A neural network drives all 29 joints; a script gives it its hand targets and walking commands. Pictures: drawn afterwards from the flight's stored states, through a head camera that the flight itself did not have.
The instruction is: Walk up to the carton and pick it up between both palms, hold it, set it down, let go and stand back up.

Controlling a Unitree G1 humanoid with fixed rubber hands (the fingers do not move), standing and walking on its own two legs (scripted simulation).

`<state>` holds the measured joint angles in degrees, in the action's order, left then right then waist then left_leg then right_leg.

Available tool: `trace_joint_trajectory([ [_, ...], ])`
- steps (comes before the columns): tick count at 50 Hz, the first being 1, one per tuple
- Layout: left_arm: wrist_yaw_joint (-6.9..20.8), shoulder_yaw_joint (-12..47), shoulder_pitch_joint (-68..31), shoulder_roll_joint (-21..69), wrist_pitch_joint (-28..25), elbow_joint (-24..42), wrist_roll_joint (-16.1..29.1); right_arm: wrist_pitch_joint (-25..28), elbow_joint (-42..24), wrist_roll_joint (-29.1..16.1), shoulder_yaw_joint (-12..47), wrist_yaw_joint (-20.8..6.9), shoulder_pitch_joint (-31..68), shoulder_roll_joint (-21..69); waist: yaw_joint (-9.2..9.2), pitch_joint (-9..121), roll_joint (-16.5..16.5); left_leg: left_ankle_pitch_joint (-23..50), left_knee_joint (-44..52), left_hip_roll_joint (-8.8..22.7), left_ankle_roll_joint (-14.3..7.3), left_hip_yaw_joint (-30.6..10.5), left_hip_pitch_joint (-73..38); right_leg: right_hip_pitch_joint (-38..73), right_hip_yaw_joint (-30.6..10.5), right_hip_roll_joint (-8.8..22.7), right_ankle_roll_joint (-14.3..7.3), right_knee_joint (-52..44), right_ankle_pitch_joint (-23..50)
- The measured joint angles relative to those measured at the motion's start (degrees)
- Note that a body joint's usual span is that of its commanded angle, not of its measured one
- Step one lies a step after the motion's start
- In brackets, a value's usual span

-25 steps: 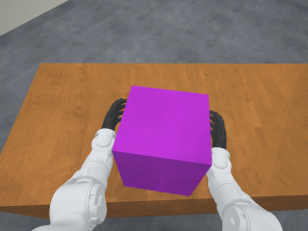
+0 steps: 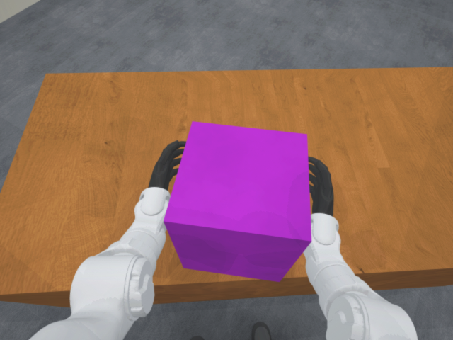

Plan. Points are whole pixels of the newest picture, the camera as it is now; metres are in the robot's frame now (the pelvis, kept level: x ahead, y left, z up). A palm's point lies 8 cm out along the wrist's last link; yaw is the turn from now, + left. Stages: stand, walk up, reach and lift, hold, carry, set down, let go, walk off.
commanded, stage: set down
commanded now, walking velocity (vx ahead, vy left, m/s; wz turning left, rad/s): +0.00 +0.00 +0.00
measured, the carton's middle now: (239, 207) +0.37 -0.04 -0.06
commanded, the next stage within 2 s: none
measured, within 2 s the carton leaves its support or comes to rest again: rests again in 0.12 s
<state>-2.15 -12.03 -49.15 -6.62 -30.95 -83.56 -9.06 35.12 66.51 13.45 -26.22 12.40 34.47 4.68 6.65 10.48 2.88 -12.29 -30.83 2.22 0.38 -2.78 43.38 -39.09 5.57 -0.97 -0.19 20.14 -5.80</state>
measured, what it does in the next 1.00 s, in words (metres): stands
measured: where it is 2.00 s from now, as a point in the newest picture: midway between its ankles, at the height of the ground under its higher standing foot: outside the picture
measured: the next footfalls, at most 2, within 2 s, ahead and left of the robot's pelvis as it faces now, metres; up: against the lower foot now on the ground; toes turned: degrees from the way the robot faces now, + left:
none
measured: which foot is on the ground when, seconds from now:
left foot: down 0.00-1.00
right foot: down 0.00-1.00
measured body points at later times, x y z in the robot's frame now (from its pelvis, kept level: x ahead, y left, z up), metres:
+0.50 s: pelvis -0.02 +0.00 -0.02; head +0.11 +0.02 +0.42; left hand +0.44 +0.10 -0.03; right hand +0.35 -0.19 -0.03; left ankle +0.00 +0.11 -0.73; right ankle +0.01 -0.12 -0.73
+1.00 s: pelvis -0.03 +0.00 -0.02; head +0.11 +0.01 +0.40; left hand +0.44 +0.11 -0.03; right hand +0.35 -0.19 -0.04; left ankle +0.00 +0.11 -0.73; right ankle +0.01 -0.12 -0.73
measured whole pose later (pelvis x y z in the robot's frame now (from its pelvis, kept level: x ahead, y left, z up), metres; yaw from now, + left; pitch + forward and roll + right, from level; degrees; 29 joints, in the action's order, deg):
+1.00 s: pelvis -0.03 +0.00 -0.02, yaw -1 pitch +25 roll -3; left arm -0.5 -21.8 -58.0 -9.6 -35.3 -91.4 -15.0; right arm 39.2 69.0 24.3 -41.3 9.8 42.4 6.6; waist 6.2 8.2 2.2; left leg -15.7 -42.2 2.2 0.0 -1.6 51.8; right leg -49.6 4.6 -0.3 -0.1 34.9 -10.4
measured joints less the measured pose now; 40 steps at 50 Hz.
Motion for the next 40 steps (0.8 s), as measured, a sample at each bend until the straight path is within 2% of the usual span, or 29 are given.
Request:
trace_joint_trajectory([
  [21,0.3,-1.8,-5.7,-2.0,-4.4,-9.1,0.7,1.8,4.5,3.6,-5.6,-0.5,4.5,0.2,0.09,0.5,0.3,-3.2,-8.2,0.2,-0.3,0.6,5.6,-6.8,-0.6,0.1,0.1,10.1,-3.8],
  [40,0.9,-5.4,-8.5,-3.2,-5.1,-10.5,-2.8,2.6,4.3,8.1,-12.3,-1.6,7.1,1.4,0.14,0.1,-0.5,-3.6,-11.3,0.1,-0.3,0.7,8.8,-10.5,-0.7,0.4,0.0,14.0,-4.6],
])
